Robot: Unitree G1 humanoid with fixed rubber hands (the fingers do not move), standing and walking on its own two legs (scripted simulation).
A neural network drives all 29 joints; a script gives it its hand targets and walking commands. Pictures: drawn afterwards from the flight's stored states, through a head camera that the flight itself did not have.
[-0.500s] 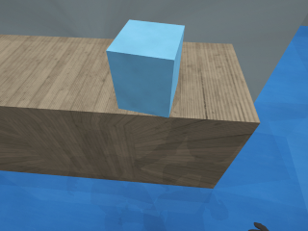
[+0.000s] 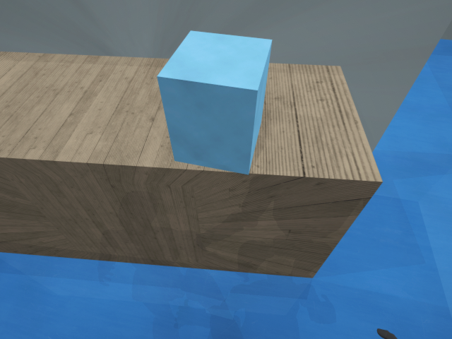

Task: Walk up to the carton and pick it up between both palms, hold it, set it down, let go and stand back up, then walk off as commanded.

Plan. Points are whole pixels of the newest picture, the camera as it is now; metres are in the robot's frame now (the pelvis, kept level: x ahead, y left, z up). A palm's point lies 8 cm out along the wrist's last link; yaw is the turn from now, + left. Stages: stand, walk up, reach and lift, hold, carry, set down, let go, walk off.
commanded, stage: stand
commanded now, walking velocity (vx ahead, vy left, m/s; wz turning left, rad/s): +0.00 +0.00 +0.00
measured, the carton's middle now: (220, 104) +0.63 +0.02 +0.05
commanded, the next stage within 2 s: walk up in 0.24 s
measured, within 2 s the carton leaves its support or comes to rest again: neither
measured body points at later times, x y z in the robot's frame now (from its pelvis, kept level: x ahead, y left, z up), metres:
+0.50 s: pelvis +0.00 +0.01 +0.00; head +0.01 +0.00 +0.45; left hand +0.09 +0.32 -0.12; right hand +0.10 -0.30 -0.13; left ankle -0.01 +0.13 -0.75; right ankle -0.01 -0.13 -0.75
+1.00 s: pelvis +0.11 +0.10 -0.01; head +0.12 +0.10 +0.44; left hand +0.20 +0.43 -0.12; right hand +0.13 -0.23 -0.13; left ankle +0.11 +0.21 -0.75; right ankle +0.13 -0.02 -0.70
